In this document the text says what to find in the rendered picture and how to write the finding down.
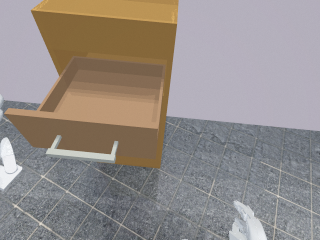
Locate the drawer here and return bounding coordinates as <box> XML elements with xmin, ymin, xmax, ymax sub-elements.
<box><xmin>4</xmin><ymin>56</ymin><xmax>166</xmax><ymax>160</ymax></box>

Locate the robot left hand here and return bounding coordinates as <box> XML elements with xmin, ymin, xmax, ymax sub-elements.
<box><xmin>0</xmin><ymin>94</ymin><xmax>22</xmax><ymax>191</ymax></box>

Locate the robot right hand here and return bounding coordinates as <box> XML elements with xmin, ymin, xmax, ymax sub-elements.
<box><xmin>229</xmin><ymin>200</ymin><xmax>267</xmax><ymax>240</ymax></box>

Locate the cabinet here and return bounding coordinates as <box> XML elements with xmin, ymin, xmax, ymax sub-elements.
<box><xmin>30</xmin><ymin>0</ymin><xmax>179</xmax><ymax>169</ymax></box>

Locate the handle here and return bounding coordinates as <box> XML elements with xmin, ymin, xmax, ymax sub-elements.
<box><xmin>45</xmin><ymin>135</ymin><xmax>119</xmax><ymax>164</ymax></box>

